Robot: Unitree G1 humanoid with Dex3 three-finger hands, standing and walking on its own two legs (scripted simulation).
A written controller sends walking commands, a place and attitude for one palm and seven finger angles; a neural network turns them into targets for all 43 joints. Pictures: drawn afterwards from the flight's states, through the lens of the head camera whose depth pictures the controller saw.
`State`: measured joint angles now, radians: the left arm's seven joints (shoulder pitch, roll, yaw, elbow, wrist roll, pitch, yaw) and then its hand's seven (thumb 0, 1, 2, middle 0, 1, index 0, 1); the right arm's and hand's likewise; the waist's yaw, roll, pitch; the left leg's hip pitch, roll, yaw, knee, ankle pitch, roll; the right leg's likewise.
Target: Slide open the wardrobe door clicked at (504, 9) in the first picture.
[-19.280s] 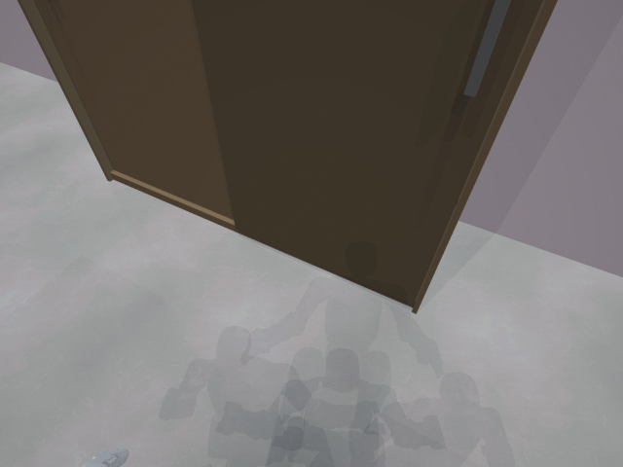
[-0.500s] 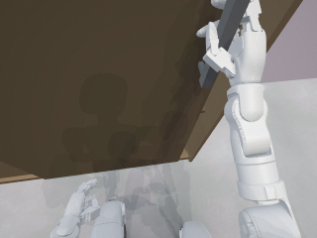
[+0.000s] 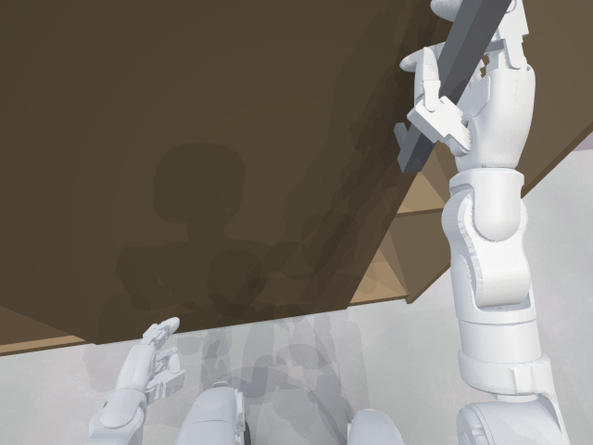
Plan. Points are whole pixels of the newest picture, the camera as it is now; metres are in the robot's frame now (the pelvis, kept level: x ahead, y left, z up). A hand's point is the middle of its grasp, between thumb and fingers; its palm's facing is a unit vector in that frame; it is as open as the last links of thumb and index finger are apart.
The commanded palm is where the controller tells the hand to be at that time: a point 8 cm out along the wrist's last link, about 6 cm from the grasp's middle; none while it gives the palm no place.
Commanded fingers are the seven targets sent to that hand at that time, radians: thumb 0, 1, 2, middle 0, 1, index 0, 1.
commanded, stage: step sideways, sliding the door along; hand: right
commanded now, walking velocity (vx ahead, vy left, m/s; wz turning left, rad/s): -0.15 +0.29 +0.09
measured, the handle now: (447, 49) +0.42 -0.16 +0.26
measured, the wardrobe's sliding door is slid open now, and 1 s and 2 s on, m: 0.22 0.53 0.53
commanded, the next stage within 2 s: stop walking and hold the door there in 0.92 s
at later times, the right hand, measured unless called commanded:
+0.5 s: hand (185, 130) +0.36 +0.07 +0.23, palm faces +0.01 +1.00 -0.05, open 6.7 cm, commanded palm +0.34 +0.09 +0.23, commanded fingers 0.00 -0.90 -0.90 0.45 1.40 0.45 1.40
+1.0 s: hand (48, 136) +0.36 +0.18 +0.23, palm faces +0.16 +0.99 -0.04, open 6.7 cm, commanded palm +0.33 +0.20 +0.22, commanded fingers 0.00 -0.90 -0.90 0.45 1.40 0.45 1.40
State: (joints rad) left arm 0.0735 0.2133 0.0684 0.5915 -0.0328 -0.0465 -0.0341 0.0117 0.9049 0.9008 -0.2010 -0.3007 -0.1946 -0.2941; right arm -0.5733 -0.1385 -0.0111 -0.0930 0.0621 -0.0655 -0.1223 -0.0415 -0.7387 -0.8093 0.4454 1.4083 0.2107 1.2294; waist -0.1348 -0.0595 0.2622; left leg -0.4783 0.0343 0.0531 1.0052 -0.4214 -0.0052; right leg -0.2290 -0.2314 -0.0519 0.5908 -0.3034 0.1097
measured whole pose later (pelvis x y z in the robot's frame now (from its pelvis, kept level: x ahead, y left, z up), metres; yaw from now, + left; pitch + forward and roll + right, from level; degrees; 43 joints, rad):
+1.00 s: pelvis -0.01 +0.34 +0.01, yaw -1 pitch -2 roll +4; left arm 0.09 0.20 0.05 0.58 -0.04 -0.02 -0.06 0.01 0.90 0.90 -0.20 -0.30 -0.20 -0.29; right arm -0.55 -0.17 -0.03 -0.09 0.06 -0.09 -0.11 -0.04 -0.71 -0.84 0.47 1.41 0.18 1.21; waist -0.15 -0.05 0.26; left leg -0.48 0.05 0.03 1.03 -0.39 -0.01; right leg -0.22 -0.25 -0.09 0.54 -0.26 0.09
